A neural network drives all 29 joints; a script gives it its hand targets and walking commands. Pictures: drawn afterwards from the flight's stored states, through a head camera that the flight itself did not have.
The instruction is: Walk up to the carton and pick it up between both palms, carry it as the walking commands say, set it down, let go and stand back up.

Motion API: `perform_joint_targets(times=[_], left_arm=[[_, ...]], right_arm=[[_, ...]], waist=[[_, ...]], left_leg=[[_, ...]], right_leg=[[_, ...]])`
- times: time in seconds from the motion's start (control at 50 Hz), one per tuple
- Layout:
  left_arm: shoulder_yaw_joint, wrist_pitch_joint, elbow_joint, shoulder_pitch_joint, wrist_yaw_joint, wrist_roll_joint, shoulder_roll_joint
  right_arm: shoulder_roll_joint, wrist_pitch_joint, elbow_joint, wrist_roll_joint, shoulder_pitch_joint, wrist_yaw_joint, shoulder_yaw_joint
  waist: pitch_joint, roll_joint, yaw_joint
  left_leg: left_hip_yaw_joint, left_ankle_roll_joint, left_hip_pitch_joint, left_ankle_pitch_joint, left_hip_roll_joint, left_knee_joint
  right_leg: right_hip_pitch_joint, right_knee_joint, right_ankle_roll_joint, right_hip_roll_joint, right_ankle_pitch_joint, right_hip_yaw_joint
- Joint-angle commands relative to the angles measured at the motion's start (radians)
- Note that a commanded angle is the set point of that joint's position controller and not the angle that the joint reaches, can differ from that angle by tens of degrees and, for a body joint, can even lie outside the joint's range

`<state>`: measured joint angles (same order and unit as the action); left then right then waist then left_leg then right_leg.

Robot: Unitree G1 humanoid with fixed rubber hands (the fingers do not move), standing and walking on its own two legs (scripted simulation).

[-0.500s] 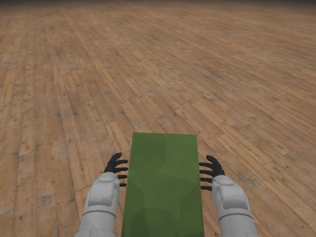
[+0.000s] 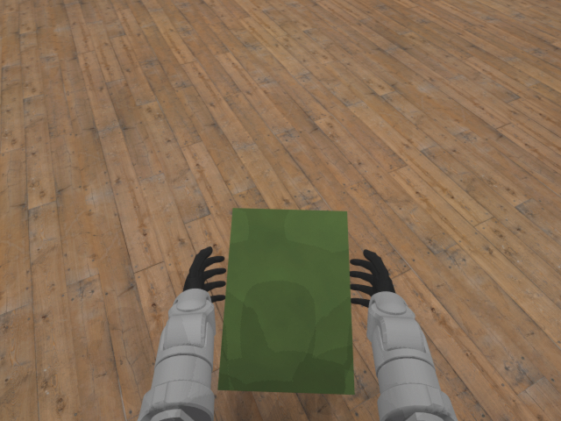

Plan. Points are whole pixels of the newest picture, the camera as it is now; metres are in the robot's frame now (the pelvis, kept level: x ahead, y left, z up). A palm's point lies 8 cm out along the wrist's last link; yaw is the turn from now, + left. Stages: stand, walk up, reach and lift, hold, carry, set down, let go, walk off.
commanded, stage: set down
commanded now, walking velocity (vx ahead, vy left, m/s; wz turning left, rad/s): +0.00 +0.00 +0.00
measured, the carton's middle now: (286, 300) +0.37 +0.02 -0.12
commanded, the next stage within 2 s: none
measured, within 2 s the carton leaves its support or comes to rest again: neither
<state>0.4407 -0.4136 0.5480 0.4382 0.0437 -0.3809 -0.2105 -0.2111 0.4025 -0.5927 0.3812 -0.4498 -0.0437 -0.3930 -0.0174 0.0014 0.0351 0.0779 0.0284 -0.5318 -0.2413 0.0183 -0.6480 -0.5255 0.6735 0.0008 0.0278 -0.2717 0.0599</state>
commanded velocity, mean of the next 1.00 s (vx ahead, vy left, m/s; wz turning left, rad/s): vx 0.00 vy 0.00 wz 0.00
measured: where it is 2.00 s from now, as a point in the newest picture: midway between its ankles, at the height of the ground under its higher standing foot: outside the picture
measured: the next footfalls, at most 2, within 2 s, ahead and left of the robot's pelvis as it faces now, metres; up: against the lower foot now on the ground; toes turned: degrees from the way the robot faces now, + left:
none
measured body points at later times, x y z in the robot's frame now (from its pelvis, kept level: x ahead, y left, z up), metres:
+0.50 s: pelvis -0.02 +0.00 -0.06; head +0.14 +0.00 +0.36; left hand +0.35 +0.16 -0.12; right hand +0.38 -0.12 -0.13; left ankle +0.05 +0.14 -0.72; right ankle +0.04 -0.12 -0.72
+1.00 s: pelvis -0.03 +0.01 -0.14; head +0.17 +0.01 +0.26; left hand +0.37 +0.16 -0.21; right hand +0.40 -0.12 -0.22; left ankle +0.05 +0.14 -0.72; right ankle +0.04 -0.12 -0.72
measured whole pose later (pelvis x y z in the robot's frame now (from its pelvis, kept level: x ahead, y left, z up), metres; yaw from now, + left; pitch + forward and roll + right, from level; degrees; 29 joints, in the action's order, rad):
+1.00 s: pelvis -0.03 +0.01 -0.14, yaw +0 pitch +37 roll +0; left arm 0.45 -0.26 0.52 0.63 0.17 -0.24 -0.21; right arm -0.10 0.24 -0.70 0.23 -0.73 -0.12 -0.37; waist -0.23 -0.02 0.03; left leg 0.10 0.05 -1.55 -0.44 0.08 -1.34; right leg -1.54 1.36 0.03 0.08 -0.47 0.09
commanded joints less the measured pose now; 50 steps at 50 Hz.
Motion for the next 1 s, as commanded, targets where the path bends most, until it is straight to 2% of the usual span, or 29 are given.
perform_joint_targets(times=[0.0,0.22,0.42,0.62,0.8,0.98], left_arm=[[-0.482,0.085,0.06,0.512,-0.255,0.176,-0.944],[-0.544,0.165,0.034,0.568,-0.252,0.183,-0.933],[-0.588,0.167,0.024,0.644,-0.245,0.201,-0.949],[-0.61,0.165,0.021,0.702,-0.217,0.221,-0.957],[-0.637,0.174,0.013,0.761,-0.185,0.256,-0.947],[-0.617,0.18,0.032,0.834,-0.16,0.277,-0.919]], right_arm=[[-0.898,-0.104,-0.036,-0.176,-0.557,0.25,0.477],[-0.913,-0.174,-0.041,-0.188,-0.594,0.251,0.546],[-0.92,-0.18,-0.068,-0.198,-0.655,0.258,0.568],[-0.909,-0.178,-0.104,-0.213,-0.707,0.259,0.56],[-0.89,-0.187,-0.123,-0.247,-0.762,0.241,0.564],[-0.867,-0.191,-0.148,-0.27,-0.835,0.211,0.553]], waist=[[-0.505,-0.017,0.002],[-0.709,-0.025,0.022],[-0.835,-0.028,0.015],[-0.923,-0.026,0.008],[-0.993,-0.016,0.004],[-1.031,-0.025,0.008]], left_leg=[[-0.031,-0.029,0.132,0.181,0.108,-0.003],[-0.061,-0.018,-0.074,0.19,0.11,-0.145],[-0.074,-0.003,-0.225,0.136,0.115,-0.267],[-0.076,0.008,-0.339,0.114,0.129,-0.394],[-0.081,0.017,-0.42,0.104,0.143,-0.506],[-0.092,0.021,-0.52,0.076,0.154,-0.603]], right_leg=[[0.088,-0.048,-0.018,0.082,0.169,0.011],[-0.076,0.093,-0.006,0.095,0.19,0.002],[-0.267,0.222,0.001,0.111,0.12,-0.023],[-0.444,0.36,0.003,0.124,0.082,-0.045],[-0.559,0.472,0.007,0.135,0.066,-0.057],[-0.636,0.561,0.015,0.144,0.045,-0.065]])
